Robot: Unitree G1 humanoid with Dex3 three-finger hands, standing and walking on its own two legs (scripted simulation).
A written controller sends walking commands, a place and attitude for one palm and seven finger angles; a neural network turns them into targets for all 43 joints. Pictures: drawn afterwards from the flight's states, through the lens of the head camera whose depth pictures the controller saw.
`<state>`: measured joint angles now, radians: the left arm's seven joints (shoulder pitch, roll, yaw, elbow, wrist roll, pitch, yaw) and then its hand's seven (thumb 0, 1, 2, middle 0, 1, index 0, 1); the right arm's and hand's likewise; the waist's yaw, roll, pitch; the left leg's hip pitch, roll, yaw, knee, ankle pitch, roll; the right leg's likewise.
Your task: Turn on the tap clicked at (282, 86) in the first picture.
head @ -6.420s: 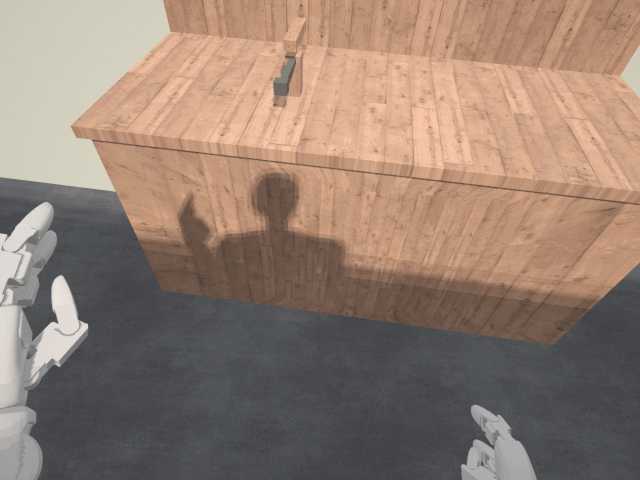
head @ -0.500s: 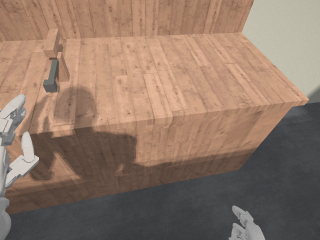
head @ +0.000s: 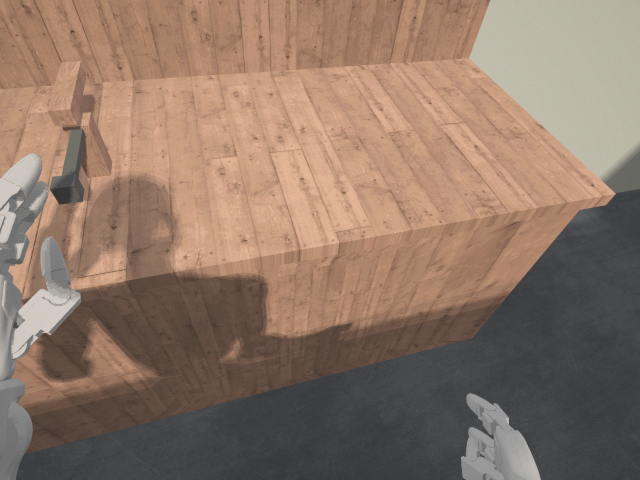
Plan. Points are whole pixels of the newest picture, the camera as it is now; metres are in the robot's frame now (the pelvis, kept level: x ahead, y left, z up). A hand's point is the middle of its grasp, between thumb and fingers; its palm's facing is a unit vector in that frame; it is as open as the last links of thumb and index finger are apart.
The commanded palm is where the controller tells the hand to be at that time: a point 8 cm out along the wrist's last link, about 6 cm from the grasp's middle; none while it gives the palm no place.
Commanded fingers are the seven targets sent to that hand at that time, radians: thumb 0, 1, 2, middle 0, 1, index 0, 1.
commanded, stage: shuffle to correct the standing spot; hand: left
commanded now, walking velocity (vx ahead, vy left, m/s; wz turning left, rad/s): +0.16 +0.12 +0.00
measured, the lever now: (67, 189) +0.43 +0.37 +0.10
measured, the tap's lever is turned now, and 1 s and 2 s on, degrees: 0 0 0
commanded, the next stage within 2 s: come to a stop and stand still in 0.52 s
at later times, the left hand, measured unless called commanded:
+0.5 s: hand (42, 254) +0.27 +0.28 +0.18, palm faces +0.38 -0.83 -0.42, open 7.4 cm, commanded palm +0.21 +0.32 +0.19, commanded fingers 0.00 0.90 0.90 -0.20 -0.30 -0.20 -0.30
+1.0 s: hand (15, 210) +0.32 +0.33 +0.18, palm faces +0.37 -0.86 -0.35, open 7.4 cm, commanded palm +0.26 +0.37 +0.19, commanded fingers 0.00 0.90 0.90 -0.20 -0.30 -0.20 -0.30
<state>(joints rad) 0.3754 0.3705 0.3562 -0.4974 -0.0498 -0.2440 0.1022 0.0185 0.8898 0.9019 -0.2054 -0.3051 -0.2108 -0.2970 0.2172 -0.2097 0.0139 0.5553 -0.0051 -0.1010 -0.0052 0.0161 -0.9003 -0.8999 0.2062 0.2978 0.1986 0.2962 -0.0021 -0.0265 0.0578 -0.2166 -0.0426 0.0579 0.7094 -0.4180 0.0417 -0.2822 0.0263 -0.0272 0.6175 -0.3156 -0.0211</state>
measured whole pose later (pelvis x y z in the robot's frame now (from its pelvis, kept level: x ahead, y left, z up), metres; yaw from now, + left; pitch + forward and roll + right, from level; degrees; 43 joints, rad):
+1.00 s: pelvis +0.09 +0.10 +0.01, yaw -2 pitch -2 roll +0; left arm 0.42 0.34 0.35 -0.49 -0.05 -0.18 0.11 0.02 0.89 0.90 -0.20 -0.30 -0.21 -0.30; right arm 0.21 -0.15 0.04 0.61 0.00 -0.13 -0.01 0.02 -0.90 -0.90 0.21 0.30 0.20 0.30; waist 0.02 -0.02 0.06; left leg -0.26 0.07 0.05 0.53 -0.24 -0.03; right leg -0.26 0.02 -0.02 0.51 -0.22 -0.02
